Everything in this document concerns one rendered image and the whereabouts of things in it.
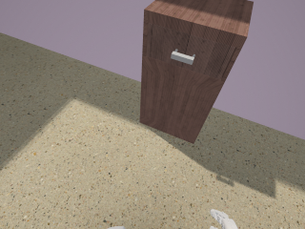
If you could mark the cabinet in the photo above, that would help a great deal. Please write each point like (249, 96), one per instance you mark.
(175, 100)

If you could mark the handle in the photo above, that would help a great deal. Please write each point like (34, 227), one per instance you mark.
(182, 57)

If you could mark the right robot hand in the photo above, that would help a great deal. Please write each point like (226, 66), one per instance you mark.
(223, 219)

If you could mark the drawer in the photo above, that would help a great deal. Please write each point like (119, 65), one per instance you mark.
(211, 57)

